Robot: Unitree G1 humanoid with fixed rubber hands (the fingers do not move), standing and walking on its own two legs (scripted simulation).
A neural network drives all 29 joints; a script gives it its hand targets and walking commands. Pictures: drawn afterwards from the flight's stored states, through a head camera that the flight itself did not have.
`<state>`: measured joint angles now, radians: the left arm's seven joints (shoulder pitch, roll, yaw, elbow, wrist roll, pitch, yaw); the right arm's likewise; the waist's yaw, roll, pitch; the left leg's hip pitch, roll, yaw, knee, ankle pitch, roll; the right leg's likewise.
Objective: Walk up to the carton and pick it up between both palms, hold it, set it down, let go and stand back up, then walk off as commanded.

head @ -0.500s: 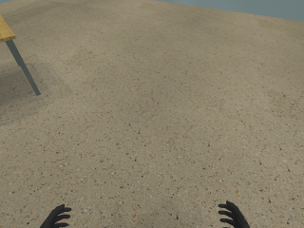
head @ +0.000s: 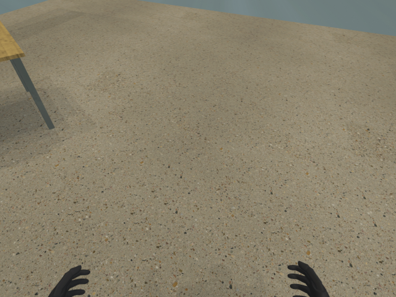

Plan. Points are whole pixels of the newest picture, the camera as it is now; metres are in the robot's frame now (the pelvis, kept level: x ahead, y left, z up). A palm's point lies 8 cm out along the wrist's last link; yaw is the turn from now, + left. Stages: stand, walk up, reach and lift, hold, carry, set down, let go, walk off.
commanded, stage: stand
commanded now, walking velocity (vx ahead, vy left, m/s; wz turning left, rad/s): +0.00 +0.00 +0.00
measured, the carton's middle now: out of the picture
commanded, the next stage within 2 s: walk up in 1.68 s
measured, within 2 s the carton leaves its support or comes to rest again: neither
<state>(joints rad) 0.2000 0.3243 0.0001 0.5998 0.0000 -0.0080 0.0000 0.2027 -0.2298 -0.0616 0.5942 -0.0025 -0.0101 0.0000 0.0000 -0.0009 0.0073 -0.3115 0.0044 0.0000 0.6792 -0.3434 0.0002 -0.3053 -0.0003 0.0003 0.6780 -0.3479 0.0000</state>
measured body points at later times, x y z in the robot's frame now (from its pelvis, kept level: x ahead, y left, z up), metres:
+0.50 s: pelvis -0.01 +0.00 +0.00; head -0.01 +0.00 +0.45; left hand +0.16 +0.27 -0.07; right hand +0.15 -0.26 -0.08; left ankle +0.01 +0.12 -0.72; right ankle +0.01 -0.12 -0.72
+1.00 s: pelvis -0.01 -0.01 +0.00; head -0.01 -0.01 +0.45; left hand +0.16 +0.27 -0.07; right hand +0.15 -0.27 -0.08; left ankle +0.01 +0.12 -0.72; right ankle +0.01 -0.12 -0.72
